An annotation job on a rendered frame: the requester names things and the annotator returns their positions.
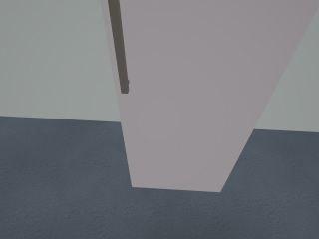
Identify fridge door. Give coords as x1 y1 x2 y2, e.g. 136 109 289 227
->
103 0 319 192

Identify handle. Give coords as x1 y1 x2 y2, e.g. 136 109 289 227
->
108 0 130 94

